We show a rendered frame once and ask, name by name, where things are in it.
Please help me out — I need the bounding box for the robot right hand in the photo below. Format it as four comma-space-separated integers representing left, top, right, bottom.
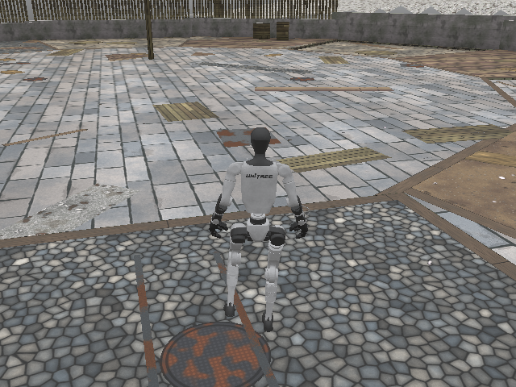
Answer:
289, 223, 308, 239

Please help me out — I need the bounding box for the left robot forearm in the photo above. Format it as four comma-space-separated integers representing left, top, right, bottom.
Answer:
211, 194, 227, 225

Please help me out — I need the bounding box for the right robot upper arm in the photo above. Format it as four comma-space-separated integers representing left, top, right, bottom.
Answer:
277, 163, 299, 207

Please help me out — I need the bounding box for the humanoid robot head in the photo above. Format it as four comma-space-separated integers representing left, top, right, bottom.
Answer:
246, 127, 273, 166

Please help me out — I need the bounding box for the robot left shin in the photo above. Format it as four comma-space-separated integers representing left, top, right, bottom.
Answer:
227, 252, 239, 306

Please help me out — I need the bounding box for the robot left hand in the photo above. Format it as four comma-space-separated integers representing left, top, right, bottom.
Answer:
209, 221, 228, 238

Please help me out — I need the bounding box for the left robot upper arm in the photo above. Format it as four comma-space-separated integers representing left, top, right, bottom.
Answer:
219, 162, 243, 206

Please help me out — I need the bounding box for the right robot forearm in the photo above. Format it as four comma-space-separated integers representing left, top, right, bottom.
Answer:
291, 196, 306, 226

